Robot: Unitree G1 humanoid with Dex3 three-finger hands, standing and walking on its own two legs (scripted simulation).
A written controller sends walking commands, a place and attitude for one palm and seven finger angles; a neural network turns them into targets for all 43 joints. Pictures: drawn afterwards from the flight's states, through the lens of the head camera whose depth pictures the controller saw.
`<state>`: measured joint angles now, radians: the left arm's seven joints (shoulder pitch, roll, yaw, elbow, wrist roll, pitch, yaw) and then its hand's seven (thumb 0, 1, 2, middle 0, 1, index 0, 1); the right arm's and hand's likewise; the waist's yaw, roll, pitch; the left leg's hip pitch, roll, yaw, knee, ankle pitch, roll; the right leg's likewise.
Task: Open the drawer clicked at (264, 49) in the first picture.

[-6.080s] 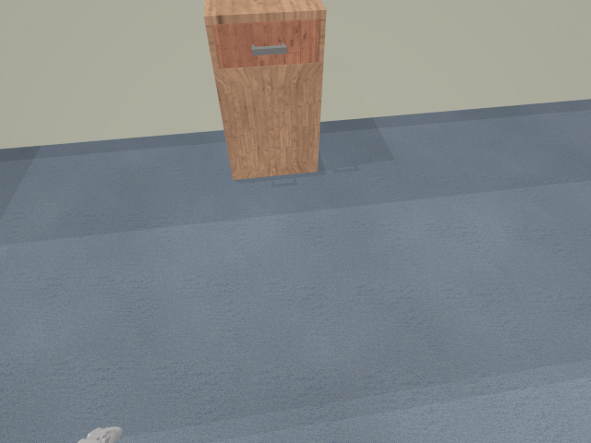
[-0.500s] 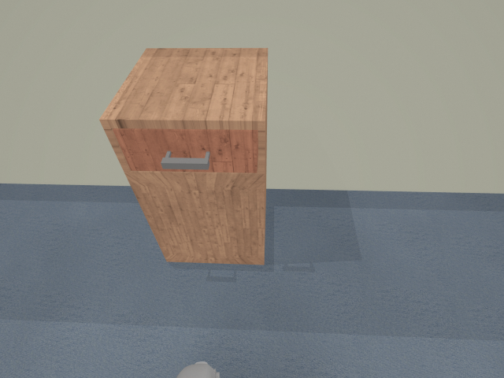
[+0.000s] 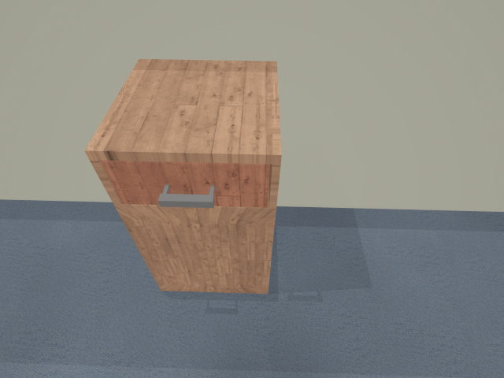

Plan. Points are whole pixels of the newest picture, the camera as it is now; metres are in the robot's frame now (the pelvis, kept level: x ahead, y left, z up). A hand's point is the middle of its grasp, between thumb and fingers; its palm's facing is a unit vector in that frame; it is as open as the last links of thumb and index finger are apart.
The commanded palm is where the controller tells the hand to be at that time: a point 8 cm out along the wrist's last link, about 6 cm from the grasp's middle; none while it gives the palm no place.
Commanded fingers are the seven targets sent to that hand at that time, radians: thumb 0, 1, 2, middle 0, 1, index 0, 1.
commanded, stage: come to a stop and stand still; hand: left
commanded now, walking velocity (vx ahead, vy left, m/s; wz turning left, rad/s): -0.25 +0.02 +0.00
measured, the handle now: (188, 194) +0.54 +0.19 -0.10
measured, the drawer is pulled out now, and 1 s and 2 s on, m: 0.00 0.00 0.00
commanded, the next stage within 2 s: look again from close up in 1.32 s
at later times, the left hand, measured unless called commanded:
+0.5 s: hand out of the picture +0.06 +0.21 -0.18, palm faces +0.07 -0.98 -0.19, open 7.3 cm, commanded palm none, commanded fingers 0.00 0.90 0.90 -0.20 -0.30 -0.20 -0.30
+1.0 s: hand out of the picture -0.05 +0.17 -0.17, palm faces +0.03 -0.98 -0.18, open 7.3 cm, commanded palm none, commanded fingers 0.00 0.90 0.90 -0.20 -0.30 -0.20 -0.30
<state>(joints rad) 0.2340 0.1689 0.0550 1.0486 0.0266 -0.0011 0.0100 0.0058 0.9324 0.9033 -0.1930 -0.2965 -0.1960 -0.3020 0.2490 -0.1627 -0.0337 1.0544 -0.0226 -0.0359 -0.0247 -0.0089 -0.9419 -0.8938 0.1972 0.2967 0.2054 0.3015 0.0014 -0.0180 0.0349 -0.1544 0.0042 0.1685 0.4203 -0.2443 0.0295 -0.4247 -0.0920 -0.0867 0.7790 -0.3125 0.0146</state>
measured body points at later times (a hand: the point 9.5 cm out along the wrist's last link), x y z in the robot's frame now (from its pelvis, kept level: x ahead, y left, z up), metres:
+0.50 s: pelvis -0.01 +0.02 -0.01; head +0.01 +0.04 +0.44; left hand +0.05 +0.26 -0.17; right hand +0.03 -0.21 -0.15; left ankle -0.02 +0.13 -0.74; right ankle +0.05 -0.10 -0.72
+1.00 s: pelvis -0.04 +0.01 +0.01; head -0.03 +0.00 +0.45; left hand -0.05 +0.22 -0.15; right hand -0.04 -0.21 -0.16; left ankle -0.02 +0.13 -0.74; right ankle -0.06 -0.08 -0.74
